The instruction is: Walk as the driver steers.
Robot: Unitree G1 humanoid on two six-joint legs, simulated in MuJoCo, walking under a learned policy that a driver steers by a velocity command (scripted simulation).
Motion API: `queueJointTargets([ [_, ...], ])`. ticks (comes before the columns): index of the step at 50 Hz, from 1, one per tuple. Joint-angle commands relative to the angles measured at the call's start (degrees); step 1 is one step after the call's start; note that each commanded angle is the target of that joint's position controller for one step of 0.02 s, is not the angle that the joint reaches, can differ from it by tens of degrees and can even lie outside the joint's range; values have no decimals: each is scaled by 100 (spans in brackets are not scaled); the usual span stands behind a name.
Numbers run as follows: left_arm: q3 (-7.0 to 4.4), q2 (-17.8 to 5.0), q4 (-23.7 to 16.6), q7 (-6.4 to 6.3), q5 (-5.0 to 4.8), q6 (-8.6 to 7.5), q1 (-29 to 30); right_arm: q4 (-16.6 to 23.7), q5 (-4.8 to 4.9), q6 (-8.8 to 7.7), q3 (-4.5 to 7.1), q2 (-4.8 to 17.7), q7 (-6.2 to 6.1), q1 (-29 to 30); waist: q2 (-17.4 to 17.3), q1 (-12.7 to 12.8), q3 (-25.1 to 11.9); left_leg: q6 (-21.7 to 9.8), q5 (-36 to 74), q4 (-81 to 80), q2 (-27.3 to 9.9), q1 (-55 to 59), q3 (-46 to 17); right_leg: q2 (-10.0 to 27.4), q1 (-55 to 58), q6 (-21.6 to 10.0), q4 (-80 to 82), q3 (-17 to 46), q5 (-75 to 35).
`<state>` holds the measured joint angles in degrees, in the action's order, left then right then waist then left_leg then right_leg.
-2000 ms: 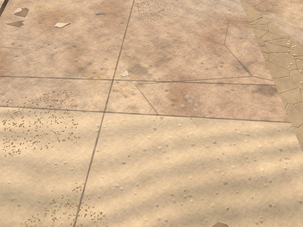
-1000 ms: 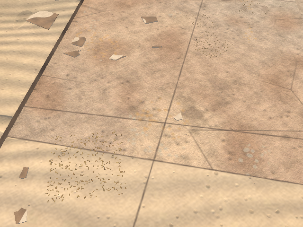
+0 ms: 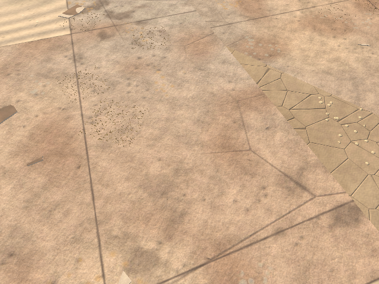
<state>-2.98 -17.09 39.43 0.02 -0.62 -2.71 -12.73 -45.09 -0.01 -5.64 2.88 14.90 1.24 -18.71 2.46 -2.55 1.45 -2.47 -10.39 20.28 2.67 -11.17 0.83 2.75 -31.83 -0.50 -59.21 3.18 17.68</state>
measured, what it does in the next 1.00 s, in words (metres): walks ahead: right foot, then left foot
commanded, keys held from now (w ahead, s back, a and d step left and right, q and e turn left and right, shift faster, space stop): w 0.20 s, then w+q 0.34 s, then no key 0.46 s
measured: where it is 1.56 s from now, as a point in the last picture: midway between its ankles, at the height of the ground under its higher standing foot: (194, 273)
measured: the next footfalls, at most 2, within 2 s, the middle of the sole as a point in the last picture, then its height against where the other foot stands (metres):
right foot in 0.26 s outside the picture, level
left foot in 0.76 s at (155, 265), level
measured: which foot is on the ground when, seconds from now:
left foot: down 0.00-0.28, up 0.30-0.74, down 0.76-1.00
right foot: up 0.00-0.24, down 0.26-0.76, up 0.78-1.00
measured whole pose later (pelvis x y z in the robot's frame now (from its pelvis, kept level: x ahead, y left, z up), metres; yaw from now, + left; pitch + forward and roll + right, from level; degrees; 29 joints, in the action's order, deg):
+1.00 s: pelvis +0.45 -0.01 -0.01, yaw +12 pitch +1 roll +0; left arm -2.7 -16.5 49.3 -2.2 0.0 0.9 -10.1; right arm -44.3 -1.5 -1.1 1.8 13.4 1.2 -6.4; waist 1.4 0.0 3.4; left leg -3.5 -5.6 25.8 3.0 -21.3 1.5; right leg 4.8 -25.0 3.8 -48.5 2.3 24.8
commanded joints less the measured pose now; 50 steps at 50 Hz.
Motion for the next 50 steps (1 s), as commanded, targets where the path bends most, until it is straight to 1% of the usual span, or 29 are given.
queueJointTargets([
  [1, 13, -141, -500, 37, 41, -111, 349, 295, 60, -70, 213, 957, -45, 182, -721, 45, -64, -1074, 1008, -1139, -1512, 506, -1327, 279, -606, 85, 969, 12, -605],
  [5, 54, -110, -601, 120, -10, -179, 1013, 109, 113, 13, 223, 1105, -62, -74, -720, -187, 35, -892, 1166, -1153, -1350, 421, -785, 93, -77, 113, 2241, -211, -1713],
  [9, 16, -232, -784, 206, -59, -216, 1472, -110, 163, 112, 233, 1185, -71, -386, -753, -231, 169, -774, 1291, -955, -1635, 871, -840, -17, 51, -70, 2775, -221, -1624],
  [11, -47, -370, -778, 225, -44, -243, 1319, -169, 176, 179, 254, 1261, -98, -387, -774, -29, 93, -661, 1887, -607, -1707, 1027, -873, -115, 519, -233, 3028, -274, -1331],
  [12, -133, -505, -657, 203, -17, -254, 855, -171, 192, 205, 247, 1280, -113, -303, -724, 290, -154, -550, 2640, -64, -1559, 934, -739, -241, 1270, -353, 3263, -378, -1355],
  [13, -272, -764, -428, 149, 23, -251, 42, -147, 160, 209, 193, 1164, -120, -297, -617, 678, -685, -395, 2898, 914, -1263, 529, -546, -193, 2525, -510, 3279, -340, -1416],
  [14, -400, -1229, -278, 68, 118, -225, -1042, 58, -4, 181, 39, 797, -124, -234, 86, 1091, -1608, -151, 1266, 2739, -876, -661, -307, 1010, 4247, -893, 3086, 915, -1527],
  [15, -428, -1498, -219, 79, 150, -170, -1168, 134, 74, 90, -112, 258, -128, -935, 1496, 723, -2219, 128, -2243, 4461, -58, -2543, -309, 2167, 5465, -1624, 3756, 3299, -217],
  [16, -303, -956, -215, 87, 81, -172, -1125, 51, 203, 46, 46, 912, -117, -604, 841, 938, -1774, 126, -2234, 5115, -315, -3100, -863, 2017, 5031, -1510, 4081, 3436, 540],
  [17, -222, -743, -192, 82, 38, -188, -805, 182, 279, 31, 127, 1093, -99, -178, 626, 855, -1019, 93, -1693, 5153, -539, -3344, -795, 1836, 4386, -1306, 4192, 2554, 322],
  [18, -170, -594, -188, 98, 59, -211, -457, 198, 233, 47, 127, 1025, -116, 31, 333, 678, -674, 125, -1222, 4970, -754, -3149, -695, 1571, 3733, -1178, 4357, 1941, -183],
  [19, -140, -452, -172, 118, 92, -241, -188, 204, 165, 85, 149, 957, -123, 113, 314, 520, -413, 165, -885, 4738, -887, -2983, -690, 1381, 3233, -1122, 4550, 1494, -598],
  [20, -120, -347, -147, 127, 131, -290, -21, 159, 166, 163, 155, 859, -120, 6, 375, 354, -310, 196, -638, 4637, -997, -2670, -723, 1224, 2860, -1057, 4746, 1085, -937],
  [22, -152, -333, -31, 123, 133, -392, 86, 123, 182, 291, 129, 616, -117, -104, 307, 203, -223, 274, -395, 4539, -1033, -2448, -705, 1182, 2489, -1095, 5004, 581, -1522],
  [24, -198, -428, 98, 92, 151, -444, 88, 215, 158, 361, 136, 556, -127, 87, 152, 168, -54, 343, -22, 4290, -1040, -2668, -775, 1176, 2406, -1100, 5145, 151, -1946],
  [27, -233, -531, 256, 25, 160, -425, 1, 358, 141, 344, 114, 482, -72, 471, 49, 254, 86, 370, 828, 3387, -997, -2862, -754, 1074, 2567, -1027, 5224, -433, -2236],
  [31, -244, -712, 484, -57, 94, -306, -257, 693, 7, 250, -17, 213, 67, 1334, -101, 520, 284, 287, 1491, 1849, -700, -2207, -148, 934, 2496, -915, 4954, -1033, -3780],
  [34, -275, -868, 687, -80, -11, -171, -474, 853, 8, 233, 8, 328, 164, 1499, 60, 507, 117, 109, 1191, 1350, -521, -2067, -80, 1133, 3127, -841, 4467, -991, -4311],
  [36, -309, -988, 738, -119, -79, -87, -374, 833, -38, 221, 99, 570, 189, 1197, 222, 244, -159, -86, 773, 1110, -307, -1617, 19, 1165, 3423, -702, 3811, -925, -5013],
  [37, -306, -985, 739, -141, -95, -44, -265, 694, -59, 201, 190, 735, 175, 711, 165, -54, -446, -215, 1055, 747, -144, -953, 110, 1008, 3414, -548, 3134, -1023, -5153],
  [38, -264, -873, 754, -150, -38, -37, -437, 585, -71, 195, 306, 1047, 106, 305, -132, -223, -801, -364, 2533, 455, -213, 20, -30, 688, 3041, -281, 2198, -1213, -4608],
  [39, -114, -508, 615, -114, 205, -105, -826, 571, -213, 259, 385, 1550, -12, -113, -1141, -135, -1653, -981, 5646, 1279, -1480, 2099, -1368, 246, 1410, 42, 438, -1232, -1812],
  [40, 87, -94, 807, 19, 166, -120, -1535, 596, -218, 288, 220, 1259, -35, 25, -1580, 166, -2764, -2114, 6313, 1154, -2767, 3118, -3065, -356, 400, 304, -1029, -390, 2448],
  [41, -74, -643, 963, 67, -27, -61, -1140, 632, -116, 346, 143, 894, 11, 34, -758, -149, -2834, -1937, 5246, 861, -2414, 2575, -2703, -122, 493, 290, -1204, 304, 2410],
  [42, -90, -667, 751, 53, -152, 6, -563, 620, -45, 352, 106, 804, 34, 512, -713, -50, -1865, -1651, 4337, 598, -2116, 1882, -2087, 51, 44, 286, -1040, 135, 2137],
  [43, -81, -558, 749, -28, -96, 91, -325, 602, -13, 351, 54, 636, 43, 875, -457, 84, -1217, -1406, 3476, 320, -1865, 1082, -1788, 185, -48, 316, -661, 37, 1857],
  [44, -106, -547, 785, -115, -12, 204, -314, 598, -27, 358, 36, 572, 38, 1173, -503, 267, -870, -1248, 2744, 24, -1705, 258, -1535, 292, 307, 372, -246, 40, 1520],
  [47, -77, -321, 966, -246, 59, 385, -710, 550, -180, 376, 98, 663, 7, 1561, -911, 551, -767, -1178, 1787, -427, -1420, -882, -1099, 175, 1347, 498, 628, -170, 879],
  [50, -59, -290, 983, -283, 82, 408, -480, 387, -157, 382, 81, 595, -72, 1546, -948, 425, -899, -1074, 641, -542, -1380, -908, -1030, 191, 1735, 420, 1508, -156, 161],
])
